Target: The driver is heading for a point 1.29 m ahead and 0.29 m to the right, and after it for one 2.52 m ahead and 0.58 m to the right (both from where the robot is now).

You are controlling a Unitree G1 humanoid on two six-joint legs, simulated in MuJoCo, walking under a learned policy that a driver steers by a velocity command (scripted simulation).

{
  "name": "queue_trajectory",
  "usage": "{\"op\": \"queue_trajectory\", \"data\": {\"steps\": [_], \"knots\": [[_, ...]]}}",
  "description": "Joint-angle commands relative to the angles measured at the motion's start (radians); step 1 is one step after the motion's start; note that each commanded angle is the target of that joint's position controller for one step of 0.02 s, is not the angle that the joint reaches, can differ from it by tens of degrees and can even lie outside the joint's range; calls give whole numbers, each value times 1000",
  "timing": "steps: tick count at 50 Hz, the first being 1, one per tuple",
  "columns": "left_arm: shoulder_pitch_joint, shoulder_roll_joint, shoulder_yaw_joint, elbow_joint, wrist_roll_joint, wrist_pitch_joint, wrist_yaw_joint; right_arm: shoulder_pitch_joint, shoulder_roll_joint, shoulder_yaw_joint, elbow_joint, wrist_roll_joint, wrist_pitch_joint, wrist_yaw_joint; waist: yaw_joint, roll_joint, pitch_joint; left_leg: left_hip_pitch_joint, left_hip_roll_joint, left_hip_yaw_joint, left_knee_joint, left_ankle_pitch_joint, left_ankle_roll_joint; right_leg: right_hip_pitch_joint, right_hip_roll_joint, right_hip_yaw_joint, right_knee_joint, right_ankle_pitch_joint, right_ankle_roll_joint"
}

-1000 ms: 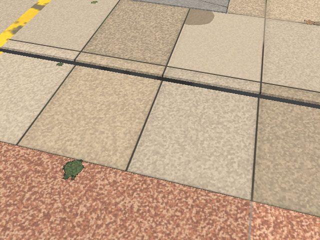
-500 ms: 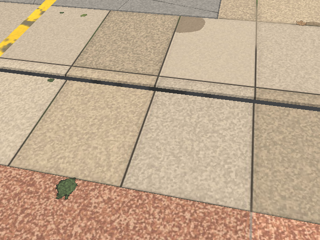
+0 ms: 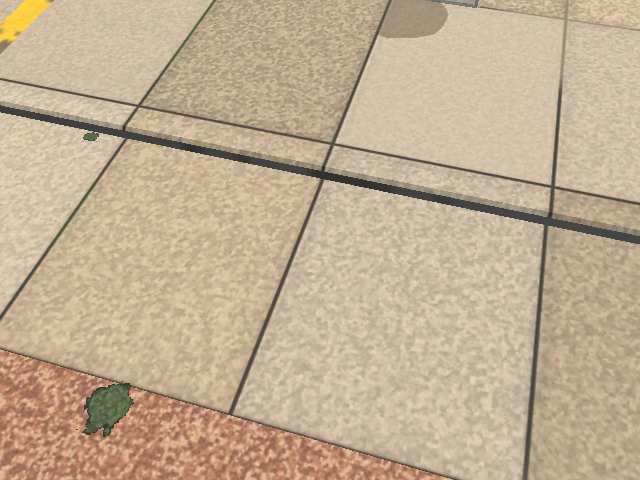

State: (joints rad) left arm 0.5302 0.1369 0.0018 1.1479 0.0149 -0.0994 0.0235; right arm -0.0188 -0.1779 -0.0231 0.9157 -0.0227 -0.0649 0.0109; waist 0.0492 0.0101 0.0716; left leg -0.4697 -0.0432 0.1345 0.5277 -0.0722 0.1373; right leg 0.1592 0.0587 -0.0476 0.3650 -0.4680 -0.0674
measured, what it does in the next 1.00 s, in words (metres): walks ahead: right foot, then left foot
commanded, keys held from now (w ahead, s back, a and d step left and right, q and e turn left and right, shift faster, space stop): s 0.36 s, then w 0.60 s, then w+e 0.04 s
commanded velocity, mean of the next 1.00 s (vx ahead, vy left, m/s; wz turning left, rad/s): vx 0.21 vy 0.00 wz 0.00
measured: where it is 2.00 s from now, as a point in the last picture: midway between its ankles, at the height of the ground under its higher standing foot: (354, 334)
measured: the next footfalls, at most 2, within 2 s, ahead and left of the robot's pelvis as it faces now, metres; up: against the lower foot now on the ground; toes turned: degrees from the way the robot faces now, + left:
right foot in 0.48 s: +0.15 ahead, -0.11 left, +0.00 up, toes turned +0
left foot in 0.88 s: +0.27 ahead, +0.12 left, +0.00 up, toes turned +5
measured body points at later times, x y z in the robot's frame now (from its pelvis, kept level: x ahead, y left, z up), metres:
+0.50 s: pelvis +0.10 -0.01 +0.02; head +0.10 -0.02 +0.47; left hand +0.14 +0.22 -0.13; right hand +0.14 -0.24 -0.14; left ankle +0.13 +0.05 -0.72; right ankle +0.10 -0.11 -0.72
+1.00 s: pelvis +0.24 +0.04 +0.02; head +0.25 +0.06 +0.47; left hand +0.23 +0.28 -0.14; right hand +0.30 -0.20 -0.11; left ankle +0.23 +0.12 -0.72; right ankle +0.17 -0.09 -0.65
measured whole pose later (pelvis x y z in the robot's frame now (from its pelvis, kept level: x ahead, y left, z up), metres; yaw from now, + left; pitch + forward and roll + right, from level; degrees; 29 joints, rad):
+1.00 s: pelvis +0.24 +0.04 +0.02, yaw +1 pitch +1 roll -1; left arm 0.36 0.20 0.06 1.06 0.03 -0.07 -0.02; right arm 0.28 -0.19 -0.05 0.97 -0.03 -0.08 0.01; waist 0.02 -0.03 0.00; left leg -0.20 -0.03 0.09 0.43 -0.25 0.07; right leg -0.36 -0.03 -0.02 1.00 -0.34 -0.09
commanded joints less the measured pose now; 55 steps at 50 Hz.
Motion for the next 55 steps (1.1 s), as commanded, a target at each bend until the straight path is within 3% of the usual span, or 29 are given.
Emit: {"op": "queue_trajectory", "data": {"steps": [1,2,3,4,5,7,10,14,18,20,23,24,25,26,27,28,31,34,39,41,43,44,45,46,47,48,49,51,55], "knots": [[11,96,16,-63,-22,-5,8,537,-226,-68,115,-38,-26,-24,-210,67,-274,679,332,-363,-13,521,107,-412,-78,-32,802,357,-12],[168,64,23,-37,-63,10,9,508,-247,-75,116,-5,-14,-17,-127,177,-416,815,502,-695,-71,831,294,-611,56,68,1081,-123,11],[87,114,33,-43,-27,22,15,374,-193,-64,82,29,-10,-12,-92,14,-309,637,454,-565,-117,781,270,-612,-24,134,1067,-20,10],[-16,101,33,-69,-5,25,13,281,-111,-38,71,30,-16,-13,-78,8,-159,485,403,-444,-156,779,235,-634,-47,118,1010,18,19],[-50,93,36,-74,8,31,11,256,-54,-19,78,22,-22,-17,-50,-37,-95,378,354,-358,-199,758,188,-601,-74,116,933,42,25],[-52,62,34,-71,24,63,-1,259,-12,6,98,16,-30,-34,-13,-11,-65,238,289,-232,-235,780,131,-481,-89,114,789,67,42],[-42,36,29,-66,7,102,4,270,-83,10,107,2,-42,-32,29,30,-106,212,259,-149,-213,944,110,-410,-55,85,628,88,59],[-165,84,34,-109,1,125,22,291,-117,8,100,7,-6,-39,2,97,-149,293,229,-118,-172,881,64,-457,-50,44,474,173,49],[-262,107,36,-152,2,145,31,310,-134,-8,85,-4,52,-54,-34,90,-128,280,266,-175,-167,628,111,-497,-64,36,483,112,47],[-242,76,25,-128,4,152,31,315,-84,7,88,-14,60,-57,-41,62,-130,202,279,-217,-240,149,111,-403,-96,52,384,104,45],[-183,59,16,-83,28,132,21,320,-101,-2,105,7,68,-48,-26,59,-15,51,232,-302,-318,-598,42,-253,-57,5,126,82,27],[-156,83,18,-77,33,118,21,335,-106,-8,105,13,70,-45,-25,5,27,27,207,-307,-285,-655,16,-253,-88,52,53,26,7],[-134,134,27,-71,25,106,21,353,-79,-5,90,32,68,-38,-44,-115,58,-42,125,-230,-206,-640,-14,-271,-171,209,-39,-172,-47],[-72,164,39,-52,1,96,15,277,-80,-6,60,33,63,-29,-4,-222,110,-93,15,-99,-15,-507,-49,-324,-277,408,-200,-369,-110],[-57,174,47,-41,6,87,14,229,-81,-11,39,8,56,-20,13,-281,135,-86,-8,-64,182,-380,-58,-351,-379,542,-301,-363,-157],[-84,162,47,-48,12,81,14,227,-100,-20,39,-4,52,-13,-17,-201,132,-110,16,-104,289,-364,-64,-357,-380,530,-319,-293,-163],[-133,149,53,-69,3,56,10,256,-87,-32,54,-16,29,11,-63,-100,54,-110,46,-119,356,-284,-81,-280,-307,380,-288,-70,-133],[-84,135,56,-56,2,37,9,192,-64,-31,31,-11,20,17,-39,-109,23,-105,58,-89,290,-229,-108,-236,-271,292,-269,45,-126],[-25,172,70,-51,14,25,2,100,-61,-25,-26,-2,16,13,3,-140,22,-20,65,-55,114,-267,-105,-255,-292,264,-230,89,-153],[-41,183,76,-56,12,26,-5,128,-66,-28,-28,3,12,11,-15,-140,26,80,53,-34,35,-249,-91,-308,-293,248,-195,106,-148],[-81,184,79,-65,2,27,-9,276,-72,-37,19,5,1,5,-87,-100,7,324,17,-13,-84,-178,-81,-431,-252,196,-78,160,-113],[-97,158,71,-74,5,21,-12,413,-112,-54,61,3,-11,-6,-143,-35,-48,522,56,-83,-119,-208,-67,-527,-202,136,75,218,-83],[-133,78,48,-120,-10,14,-22,565,-232,-84,83,-12,-22,-19,-202,203,-118,699,312,-446,-278,-476,2,-727,-76,-3,414,126,-21],[-164,115,60,-154,6,13,-25,638,-283,-96,114,-4,-12,-16,-194,274,-97,686,450,-753,-398,-608,79,-895,-13,-14,646,-63,-22],[-197,147,71,-159,25,18,-32,525,-213,-76,87,-6,-6,-14,-129,131,-11,575,430,-686,-380,-612,87,-921,-95,61,758,5,-44],[-211,125,67,-155,20,15,-45,430,-156,-61,57,-4,-11,-7,-93,62,29,486,382,-590,-387,-525,72,-902,-125,76,767,104,-46],[-203,103,64,-148,11,16,-52,379,-131,-53,41,-2,-19,-6,-61,49,36,436,339,-480,-407,-412,45,-862,-144,78,739,167,-40],[-200,98,67,-141,17,32,-58,383,-86,-38,53,1,-37,-16,-40,62,26,419,282,-323,-420,-182,11,-822,-146,67,714,231,-19],[-299,82,66,-179,14,55,-62,494,-79,-28,101,2,-53,-27,-43,57,22,469,268,-155,-384,217,-5,-899,-119,52,693,320,-5]]}}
